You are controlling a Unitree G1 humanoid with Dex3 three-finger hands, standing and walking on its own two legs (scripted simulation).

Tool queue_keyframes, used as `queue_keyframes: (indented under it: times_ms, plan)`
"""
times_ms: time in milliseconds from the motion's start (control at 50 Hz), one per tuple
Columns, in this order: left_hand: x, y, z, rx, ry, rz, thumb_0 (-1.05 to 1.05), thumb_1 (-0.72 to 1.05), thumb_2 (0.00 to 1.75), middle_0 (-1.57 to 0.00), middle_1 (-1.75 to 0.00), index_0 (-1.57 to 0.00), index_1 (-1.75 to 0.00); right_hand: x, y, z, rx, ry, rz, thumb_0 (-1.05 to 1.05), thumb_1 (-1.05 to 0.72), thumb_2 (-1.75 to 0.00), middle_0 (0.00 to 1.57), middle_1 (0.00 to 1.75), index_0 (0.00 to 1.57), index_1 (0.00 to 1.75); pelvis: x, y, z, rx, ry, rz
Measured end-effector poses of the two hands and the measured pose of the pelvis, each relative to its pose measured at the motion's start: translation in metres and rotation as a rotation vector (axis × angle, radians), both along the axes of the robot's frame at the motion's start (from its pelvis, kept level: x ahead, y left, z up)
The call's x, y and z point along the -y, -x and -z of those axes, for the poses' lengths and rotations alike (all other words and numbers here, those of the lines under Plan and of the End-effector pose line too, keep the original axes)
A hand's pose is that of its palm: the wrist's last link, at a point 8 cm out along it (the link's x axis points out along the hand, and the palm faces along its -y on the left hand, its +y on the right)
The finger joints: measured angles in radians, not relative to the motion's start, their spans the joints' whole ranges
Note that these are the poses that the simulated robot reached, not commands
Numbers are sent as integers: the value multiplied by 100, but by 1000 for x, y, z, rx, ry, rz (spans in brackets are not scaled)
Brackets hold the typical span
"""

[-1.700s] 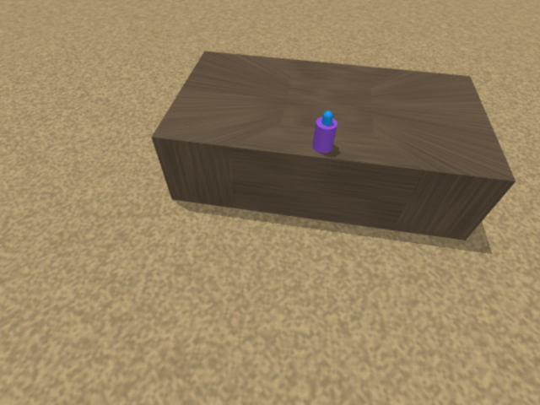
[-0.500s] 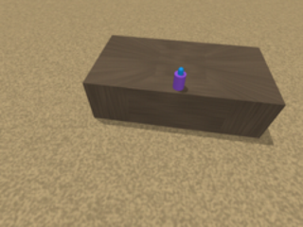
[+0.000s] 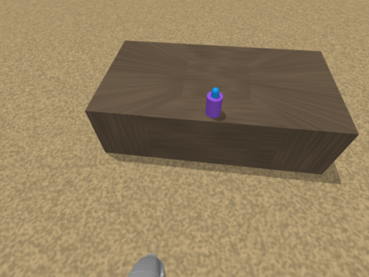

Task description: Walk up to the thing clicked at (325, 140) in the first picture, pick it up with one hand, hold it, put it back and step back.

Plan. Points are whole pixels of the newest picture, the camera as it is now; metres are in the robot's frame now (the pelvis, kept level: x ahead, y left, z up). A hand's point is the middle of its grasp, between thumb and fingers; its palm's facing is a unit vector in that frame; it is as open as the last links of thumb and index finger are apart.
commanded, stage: walk up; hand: right
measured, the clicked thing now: (214, 101) +0.93 -0.11 -0.30
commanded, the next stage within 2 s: none
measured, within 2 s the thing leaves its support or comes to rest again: neither
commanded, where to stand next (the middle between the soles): +0.57 +0.09 m, yaw -4 degrees
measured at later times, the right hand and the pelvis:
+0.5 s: hand (286, 239) +0.24 -0.24 -0.15, palm faces +0.03 +0.94 -0.34, open 7.4 cm; pelvis +0.21 +0.04 -0.01, yaw -3 degrees
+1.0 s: hand (254, 164) +0.46 -0.20 -0.14, palm faces -0.01 +0.92 -0.40, open 7.4 cm; pelvis +0.38 +0.09 -0.02, yaw -2 degrees
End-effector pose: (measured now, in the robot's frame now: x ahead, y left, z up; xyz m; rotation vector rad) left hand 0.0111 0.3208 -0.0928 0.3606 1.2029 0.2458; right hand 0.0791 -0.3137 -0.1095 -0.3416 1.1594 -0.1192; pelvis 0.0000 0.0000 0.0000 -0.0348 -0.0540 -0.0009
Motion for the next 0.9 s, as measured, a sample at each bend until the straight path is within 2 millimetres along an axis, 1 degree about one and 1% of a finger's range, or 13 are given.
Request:
queue_keyframes:
  times_ms: [60, 120, 180, 280, 360, 420, 480, 560, 600, 640, 740, 820, 900]
  plan:
    - [-9, -23, 13, -6, 19, -1, 1, 90, 89, -20, -30, -20, -30, -14, -44, -2, 33, 6, -23, 1, -90, -90, 20, 30, 20, 30, -11, -27, 7, 0, 8, -4]
    - [-24, -50, 30, -22, 30, 7, 1, 90, 89, -20, -30, -20, -30, -30, -90, -2, 97, 23, -37, 1, -90, -90, 21, 30, 20, 30, -26, -58, 18, -1, -6, 2]
    - [-32, -85, 38, -30, 37, 21, 1, 90, 89, -20, -30, -20, -30, -42, -119, -8, 174, 30, -21, 1, -90, -90, 21, 30, 20, 30, -38, -79, 21, 10, -13, 11]
    - [-38, -149, 25, 24, 53, 79, 1, 91, 89, -20, -30, -20, -30, -53, -134, -23, 180, 27, 30, 1, -90, -90, 21, 30, 21, 30, -44, -117, 7, 11, -24, 30]
    - [-42, -192, 14, 43, 46, 108, 1, 91, 89, -20, -30, -20, -30, -50, -138, -23, 140, 29, 47, 1, -90, -90, 21, 30, 21, 30, -46, -148, 1, 6, -33, 40]
    - [-41, -223, 5, 43, 28, 124, 1, 91, 89, -20, -30, -20, -30, -42, -140, -17, 99, 25, 70, 1, -90, -90, 21, 30, 21, 30, -44, -172, 1, 3, -40, 46]
    - [-39, -254, -1, 48, 0, 137, 1, 91, 89, -20, -30, -20, -30, -32, -145, -5, 55, 15, 98, 1, -90, -90, 21, 30, 21, 30, -38, -198, 4, -1, -49, 52]
    - [-33, -295, -1, 91, -54, 142, 1, 91, 89, -20, -30, -20, -30, -18, -166, 20, 9, 4, 115, 1, -90, -90, 21, 30, 21, 30, -26, -234, 19, -1, -38, 57]
    - [-29, -310, -4, 117, -61, 134, 0, 91, 89, -20, -30, -20, -30, -19, -182, 27, -18, -1, 106, 1, -90, -90, 21, 30, 20, 30, -25, -246, 20, 0, -31, 54]
    - [-26, -321, -9, 132, -59, 123, 0, 91, 89, -20, -30, -20, -30, -22, -201, 27, -27, -12, 91, 1, -90, -90, 20, 30, 20, 30, -26, -258, 16, 0, -28, 49]
    - [-29, -341, -16, 122, -49, 111, 0, 90, 89, -20, -30, -20, -30, -33, -251, 18, -3, -28, 50, 1, -90, -90, 20, 30, 20, 30, -32, -288, 7, -9, -22, 38]
    - [-44, -356, -12, 101, -38, 99, 0, 90, 89, -20, -30, -20, -30, -42, -289, 8, 8, -14, 26, 1, -90, -90, 21, 30, 20, 30, -44, -314, 5, -13, -20, 31]
    - [-69, -375, 2, 78, -22, 81, 0, 90, 89, -21, -30, -20, -30, -54, -329, -1, 31, 24, 13, 1, -90, -90, 21, 30, 20, 30, -64, -346, 10, -14, -10, 24]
